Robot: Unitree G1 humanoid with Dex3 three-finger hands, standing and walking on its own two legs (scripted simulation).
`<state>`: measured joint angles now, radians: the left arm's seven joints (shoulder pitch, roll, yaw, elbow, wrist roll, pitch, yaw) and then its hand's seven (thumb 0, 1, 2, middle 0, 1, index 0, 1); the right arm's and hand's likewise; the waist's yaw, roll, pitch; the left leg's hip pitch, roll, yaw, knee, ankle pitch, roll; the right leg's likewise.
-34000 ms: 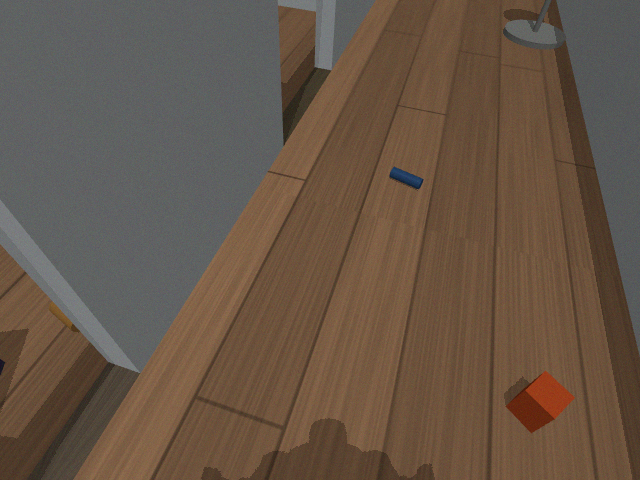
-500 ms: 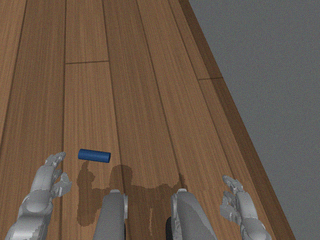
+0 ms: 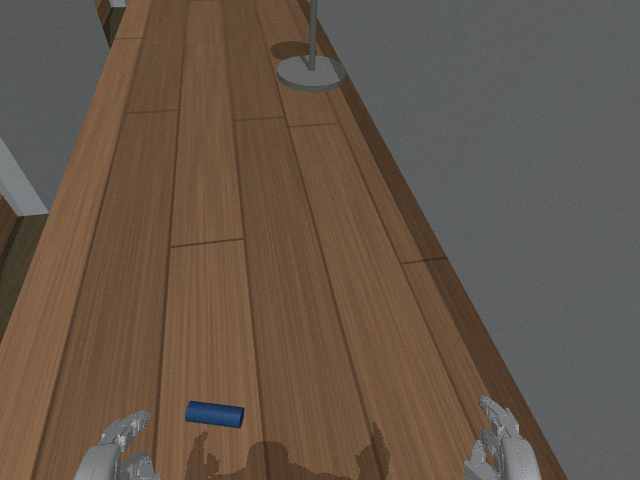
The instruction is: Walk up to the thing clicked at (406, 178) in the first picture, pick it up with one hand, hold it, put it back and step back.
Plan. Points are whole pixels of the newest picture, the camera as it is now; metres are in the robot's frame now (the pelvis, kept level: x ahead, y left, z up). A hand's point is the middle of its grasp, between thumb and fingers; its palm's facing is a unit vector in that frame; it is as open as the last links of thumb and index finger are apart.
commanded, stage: home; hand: left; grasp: from above
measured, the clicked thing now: (215, 414) +0.46 +0.24 -0.69
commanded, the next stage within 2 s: stand in 1.96 s
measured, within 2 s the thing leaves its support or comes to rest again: neither
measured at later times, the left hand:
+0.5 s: hand out of the picture +0.16 +0.18 -0.05, palm faces +0.05 -0.98 -0.19, open 7.4 cm
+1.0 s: hand out of the picture +0.16 +0.18 -0.05, palm faces +0.04 -0.98 -0.19, open 7.4 cm
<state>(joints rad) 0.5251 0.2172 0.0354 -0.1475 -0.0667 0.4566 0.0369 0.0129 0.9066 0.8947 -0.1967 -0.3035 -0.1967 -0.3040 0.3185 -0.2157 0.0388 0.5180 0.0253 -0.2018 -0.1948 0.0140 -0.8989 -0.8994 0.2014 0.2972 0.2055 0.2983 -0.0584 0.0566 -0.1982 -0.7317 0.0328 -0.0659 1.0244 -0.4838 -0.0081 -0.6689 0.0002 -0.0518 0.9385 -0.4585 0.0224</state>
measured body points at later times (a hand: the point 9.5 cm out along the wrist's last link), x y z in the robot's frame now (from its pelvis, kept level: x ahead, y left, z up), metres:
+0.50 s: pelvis +0.00 +0.00 +0.00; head +0.01 +0.01 +0.45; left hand +0.15 +0.23 -0.03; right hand +0.16 -0.24 -0.06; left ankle +0.01 +0.12 -0.68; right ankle +0.00 -0.14 -0.68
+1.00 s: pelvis +0.00 +0.00 +0.00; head +0.01 +0.01 +0.45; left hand +0.16 +0.23 -0.03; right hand +0.16 -0.24 -0.06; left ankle +0.01 +0.12 -0.68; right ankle +0.00 -0.14 -0.68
